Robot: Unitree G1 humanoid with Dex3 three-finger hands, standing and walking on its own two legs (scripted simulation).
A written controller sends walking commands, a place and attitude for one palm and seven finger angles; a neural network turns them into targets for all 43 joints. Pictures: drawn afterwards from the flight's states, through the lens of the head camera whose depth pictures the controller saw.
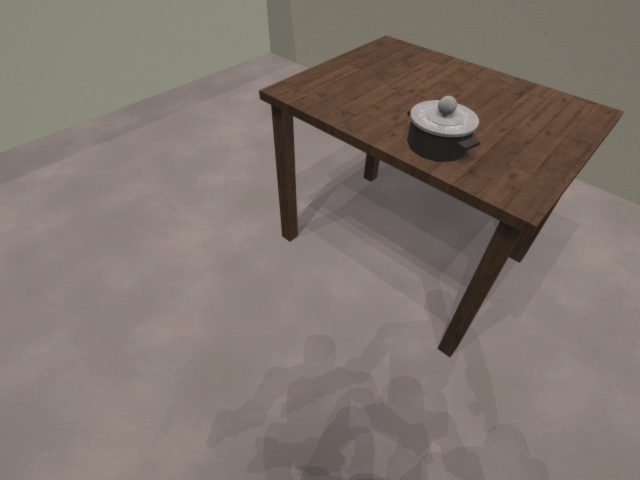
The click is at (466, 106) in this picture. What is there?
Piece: lid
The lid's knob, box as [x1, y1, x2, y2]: [438, 96, 456, 114]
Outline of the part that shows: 445,96 441,98 439,101 438,109 441,113 449,114 455,109 456,101 451,96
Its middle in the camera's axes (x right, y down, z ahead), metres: +0.31 -0.33 +0.96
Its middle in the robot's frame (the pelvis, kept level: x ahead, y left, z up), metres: +0.95 -0.27 +0.01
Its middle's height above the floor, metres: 0.79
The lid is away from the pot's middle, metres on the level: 0.00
